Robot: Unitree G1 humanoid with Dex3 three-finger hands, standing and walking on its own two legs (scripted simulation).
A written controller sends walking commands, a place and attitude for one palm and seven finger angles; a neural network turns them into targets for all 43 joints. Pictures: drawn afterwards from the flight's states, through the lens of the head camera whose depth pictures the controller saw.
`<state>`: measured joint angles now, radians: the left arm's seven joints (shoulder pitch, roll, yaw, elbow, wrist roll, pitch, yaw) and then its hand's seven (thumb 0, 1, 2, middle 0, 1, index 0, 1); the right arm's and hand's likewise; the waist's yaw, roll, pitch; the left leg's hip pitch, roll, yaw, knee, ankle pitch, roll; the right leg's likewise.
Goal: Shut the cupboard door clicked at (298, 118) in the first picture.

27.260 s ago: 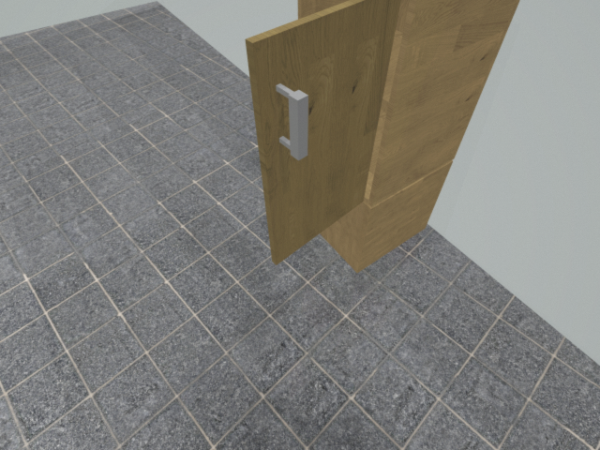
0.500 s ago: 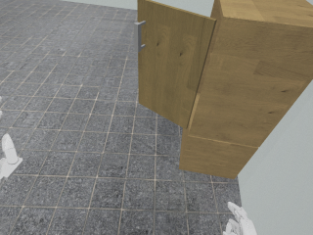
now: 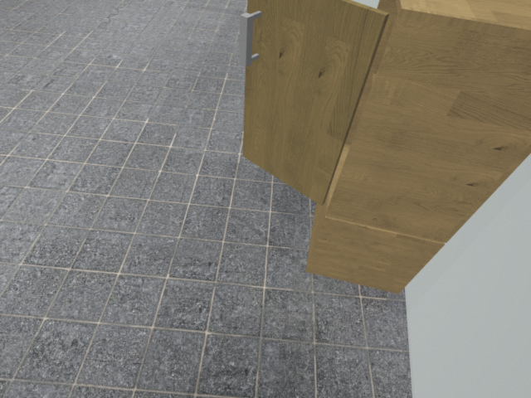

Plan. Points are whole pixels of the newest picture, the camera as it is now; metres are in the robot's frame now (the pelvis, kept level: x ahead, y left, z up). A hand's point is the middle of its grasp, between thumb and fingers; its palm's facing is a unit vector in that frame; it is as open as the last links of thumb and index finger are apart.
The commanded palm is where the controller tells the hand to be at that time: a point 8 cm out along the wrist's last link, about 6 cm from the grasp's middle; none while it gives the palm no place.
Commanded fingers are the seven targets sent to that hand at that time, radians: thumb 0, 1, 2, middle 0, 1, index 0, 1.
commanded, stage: let the arm hang, fingers relaxed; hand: left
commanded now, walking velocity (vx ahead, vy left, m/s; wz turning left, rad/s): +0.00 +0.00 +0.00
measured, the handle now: (251, 38) +0.91 +0.09 +0.11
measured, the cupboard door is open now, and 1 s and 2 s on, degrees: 64 64 64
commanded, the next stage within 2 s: look to check the result in 0.70 s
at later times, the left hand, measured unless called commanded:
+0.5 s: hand out of the picture -0.02 +0.17 -0.17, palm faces +0.01 -0.99 -0.17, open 7.4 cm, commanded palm none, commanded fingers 0.00 0.90 0.90 -0.20 -0.30 -0.20 -0.30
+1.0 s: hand out of the picture -0.02 +0.19 -0.17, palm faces +0.00 -0.98 -0.21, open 7.4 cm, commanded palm none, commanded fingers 0.00 0.90 0.90 -0.20 -0.30 -0.20 -0.30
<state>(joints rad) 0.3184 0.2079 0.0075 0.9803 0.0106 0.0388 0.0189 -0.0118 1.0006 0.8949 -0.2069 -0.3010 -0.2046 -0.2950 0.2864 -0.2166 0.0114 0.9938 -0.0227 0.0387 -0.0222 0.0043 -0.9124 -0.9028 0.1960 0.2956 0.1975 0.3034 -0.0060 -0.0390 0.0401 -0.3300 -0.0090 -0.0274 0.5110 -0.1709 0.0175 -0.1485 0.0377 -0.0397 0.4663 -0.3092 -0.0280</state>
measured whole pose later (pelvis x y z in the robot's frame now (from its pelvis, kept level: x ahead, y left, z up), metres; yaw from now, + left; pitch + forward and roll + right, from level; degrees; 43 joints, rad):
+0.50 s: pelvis +0.00 +0.01 +0.01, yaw -1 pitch -2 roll +0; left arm 0.34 0.13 -0.01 1.14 0.01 0.00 0.03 0.00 0.91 0.90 -0.20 -0.30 -0.20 -0.29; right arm 0.31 -0.14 0.00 1.12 -0.01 0.02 -0.04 0.01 -0.92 -0.90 0.20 0.30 0.20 0.30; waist 0.00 0.01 0.00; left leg -0.26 -0.03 0.01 0.42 -0.14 0.04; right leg -0.11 0.01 0.00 0.42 -0.29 -0.01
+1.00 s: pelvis +0.01 +0.01 +0.01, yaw -2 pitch -2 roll -1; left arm 0.33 0.17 0.01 1.15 0.01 0.00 0.03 0.00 0.91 0.90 -0.20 -0.30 -0.20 -0.29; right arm 0.29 -0.17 -0.01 1.12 -0.01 0.02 -0.04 0.00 -0.91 -0.90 0.20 0.30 0.20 0.30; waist -0.01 0.01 0.03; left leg -0.25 -0.02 0.01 0.42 -0.14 0.03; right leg -0.09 0.02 0.00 0.39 -0.28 -0.01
